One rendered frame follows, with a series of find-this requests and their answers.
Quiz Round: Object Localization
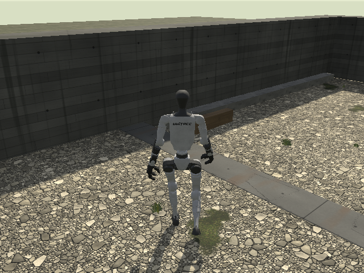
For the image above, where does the robot right thigh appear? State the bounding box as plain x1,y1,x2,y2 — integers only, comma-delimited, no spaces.
190,159,201,200

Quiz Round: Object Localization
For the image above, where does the robot left upper arm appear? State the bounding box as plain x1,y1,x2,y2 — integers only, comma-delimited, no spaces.
155,114,170,146

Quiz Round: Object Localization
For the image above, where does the robot right hand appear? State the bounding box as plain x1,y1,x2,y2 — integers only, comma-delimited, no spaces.
201,154,214,164

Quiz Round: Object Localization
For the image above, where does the robot right forearm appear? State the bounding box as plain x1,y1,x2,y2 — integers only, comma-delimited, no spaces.
203,137,213,156

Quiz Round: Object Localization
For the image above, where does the robot left hand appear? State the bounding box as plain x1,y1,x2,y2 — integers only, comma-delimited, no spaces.
147,164,160,180

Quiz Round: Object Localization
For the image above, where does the robot torso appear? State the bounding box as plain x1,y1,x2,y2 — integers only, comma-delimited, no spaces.
169,111,195,171

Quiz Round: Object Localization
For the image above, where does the robot right upper arm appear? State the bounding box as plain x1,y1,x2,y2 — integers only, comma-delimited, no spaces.
194,114,209,145

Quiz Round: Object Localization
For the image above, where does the robot left forearm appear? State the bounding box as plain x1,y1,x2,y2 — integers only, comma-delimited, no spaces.
148,138,161,166

